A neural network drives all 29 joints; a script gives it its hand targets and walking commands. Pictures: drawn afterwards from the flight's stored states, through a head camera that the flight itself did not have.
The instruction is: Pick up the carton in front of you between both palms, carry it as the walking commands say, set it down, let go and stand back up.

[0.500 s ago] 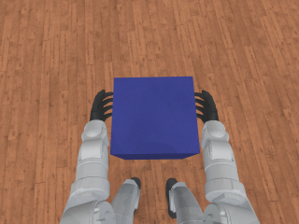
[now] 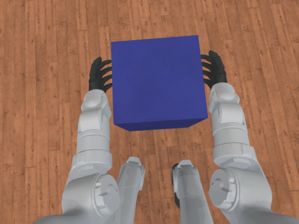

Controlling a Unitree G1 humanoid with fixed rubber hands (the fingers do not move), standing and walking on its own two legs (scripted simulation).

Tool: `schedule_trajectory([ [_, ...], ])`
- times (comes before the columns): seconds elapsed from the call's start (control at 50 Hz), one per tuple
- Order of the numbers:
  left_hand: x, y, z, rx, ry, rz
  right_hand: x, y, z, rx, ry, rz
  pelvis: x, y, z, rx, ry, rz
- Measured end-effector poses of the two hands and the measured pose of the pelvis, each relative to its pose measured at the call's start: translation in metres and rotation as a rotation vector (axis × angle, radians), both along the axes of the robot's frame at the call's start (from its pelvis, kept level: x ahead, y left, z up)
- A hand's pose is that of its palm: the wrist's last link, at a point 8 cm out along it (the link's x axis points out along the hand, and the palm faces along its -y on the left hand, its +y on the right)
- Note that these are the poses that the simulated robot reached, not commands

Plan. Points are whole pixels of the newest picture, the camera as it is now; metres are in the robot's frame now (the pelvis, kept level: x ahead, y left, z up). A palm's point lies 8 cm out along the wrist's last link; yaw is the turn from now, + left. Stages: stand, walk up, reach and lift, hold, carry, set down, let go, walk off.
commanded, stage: set down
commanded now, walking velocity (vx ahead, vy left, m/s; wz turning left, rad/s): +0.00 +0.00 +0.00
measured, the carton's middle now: (156, 92) +0.46 +0.02 -0.17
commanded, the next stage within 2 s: none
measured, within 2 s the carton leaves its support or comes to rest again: rests again in 1.92 s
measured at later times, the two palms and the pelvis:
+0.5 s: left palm (112, 94) +0.47 +0.17 -0.23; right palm (199, 82) +0.52 -0.12 -0.24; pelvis -0.03 -0.01 -0.12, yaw +2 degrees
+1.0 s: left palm (119, 96) +0.49 +0.18 -0.37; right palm (190, 82) +0.57 -0.11 -0.37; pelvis -0.02 -0.01 -0.21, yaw +3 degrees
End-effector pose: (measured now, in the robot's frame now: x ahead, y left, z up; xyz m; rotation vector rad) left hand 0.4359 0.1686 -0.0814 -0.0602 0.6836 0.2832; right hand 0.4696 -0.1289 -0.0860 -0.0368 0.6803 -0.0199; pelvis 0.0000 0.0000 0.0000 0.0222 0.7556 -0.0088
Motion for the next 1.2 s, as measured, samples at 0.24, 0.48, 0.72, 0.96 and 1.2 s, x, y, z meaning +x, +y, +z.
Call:
schedule_trajectory([
  [0.24,0.015,0.002,-0.077,0.007,-0.002,0.031,0.026,0.004,-0.078,-0.002,-0.002,0.041,-0.016,-0.005,-0.065,0.013,0.058,0.0],
  [0.48,0.029,0.005,-0.147,0.018,0.026,0.053,0.05,0.007,-0.148,-0.013,0.022,0.084,-0.027,-0.01,-0.116,0.031,0.064,-0.006],
  [0.72,0.043,0.009,-0.226,0.019,0.044,0.077,0.075,0.013,-0.227,-0.035,0.036,0.129,-0.03,-0.012,-0.165,0.045,0.038,-0.001],
  [0.96,0.055,0.011,-0.289,-0.009,0.06,0.092,0.094,0.016,-0.285,-0.068,0.054,0.17,-0.024,-0.012,-0.203,0.038,-0.032,0.027],
  [1.2,0.055,0.006,-0.302,-0.017,0.065,0.065,0.092,0.009,-0.297,-0.064,0.066,0.156,-0.023,-0.012,-0.219,0.031,-0.076,0.038],
])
